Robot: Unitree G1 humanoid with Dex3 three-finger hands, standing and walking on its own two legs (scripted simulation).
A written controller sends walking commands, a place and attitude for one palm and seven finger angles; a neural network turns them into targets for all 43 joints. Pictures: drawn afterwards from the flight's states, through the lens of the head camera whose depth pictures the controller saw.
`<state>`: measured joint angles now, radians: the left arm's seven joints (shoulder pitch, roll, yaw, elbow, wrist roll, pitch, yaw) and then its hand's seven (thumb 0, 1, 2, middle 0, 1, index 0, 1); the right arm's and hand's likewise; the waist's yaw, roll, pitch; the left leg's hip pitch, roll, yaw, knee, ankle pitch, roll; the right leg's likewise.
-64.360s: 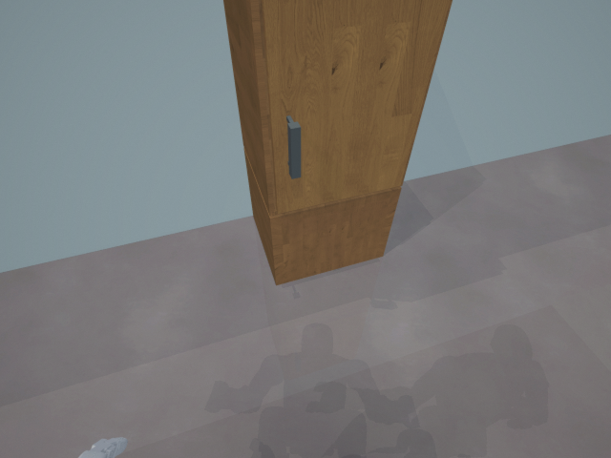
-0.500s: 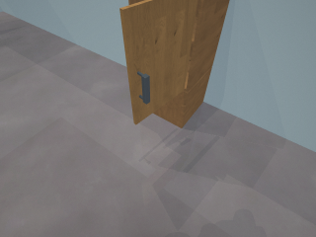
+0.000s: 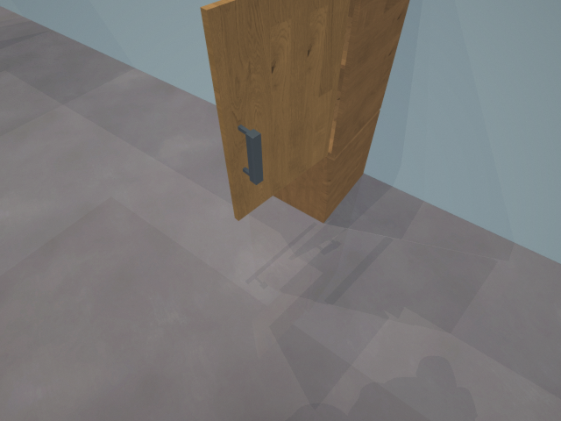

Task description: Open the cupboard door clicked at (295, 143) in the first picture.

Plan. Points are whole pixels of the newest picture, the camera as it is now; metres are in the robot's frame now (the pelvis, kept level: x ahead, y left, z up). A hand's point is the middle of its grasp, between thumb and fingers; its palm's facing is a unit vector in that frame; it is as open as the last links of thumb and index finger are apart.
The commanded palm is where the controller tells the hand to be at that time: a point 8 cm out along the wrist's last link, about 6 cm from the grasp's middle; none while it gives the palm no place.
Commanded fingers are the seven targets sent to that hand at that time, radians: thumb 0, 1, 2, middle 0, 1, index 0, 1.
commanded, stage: look to check the result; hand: left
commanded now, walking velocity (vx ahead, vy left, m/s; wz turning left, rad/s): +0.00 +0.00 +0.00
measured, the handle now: (249, 154) +0.71 +0.12 -0.09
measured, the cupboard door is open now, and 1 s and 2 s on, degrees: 81 81 81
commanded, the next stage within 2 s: stand and wait in 0.26 s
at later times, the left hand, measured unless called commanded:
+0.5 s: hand out of the picture +0.04 +0.19 -0.17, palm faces +0.00 -0.96 -0.27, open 7.4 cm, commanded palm none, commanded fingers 0.00 0.90 0.90 -0.20 -0.30 -0.20 -0.30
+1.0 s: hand out of the picture +0.05 +0.19 -0.17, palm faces -0.02 -0.96 -0.27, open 7.4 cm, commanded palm none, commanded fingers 0.00 0.90 0.90 -0.20 -0.30 -0.20 -0.30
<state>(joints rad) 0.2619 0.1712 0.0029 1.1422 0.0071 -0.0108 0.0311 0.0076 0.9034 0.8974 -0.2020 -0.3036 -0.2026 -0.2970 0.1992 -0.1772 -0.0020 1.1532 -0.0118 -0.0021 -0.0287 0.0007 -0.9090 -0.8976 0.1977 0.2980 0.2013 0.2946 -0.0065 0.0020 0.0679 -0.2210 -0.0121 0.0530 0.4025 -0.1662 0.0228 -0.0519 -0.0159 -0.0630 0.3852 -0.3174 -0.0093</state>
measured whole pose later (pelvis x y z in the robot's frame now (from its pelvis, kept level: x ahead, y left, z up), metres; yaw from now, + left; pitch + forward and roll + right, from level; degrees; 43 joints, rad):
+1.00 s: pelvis +0.01 -0.02 +0.00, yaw -1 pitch -2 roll +1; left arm 0.19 0.24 0.00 1.13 0.01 -0.01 0.02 0.01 0.90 0.90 -0.20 -0.30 -0.20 -0.30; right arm 0.14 -0.26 0.00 1.15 -0.01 0.00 -0.02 0.00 -0.91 -0.90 0.20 0.30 0.20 0.29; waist -0.01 0.00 0.07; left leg -0.17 0.02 0.05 0.36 -0.17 -0.01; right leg 0.02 0.02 -0.06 0.31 -0.30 -0.04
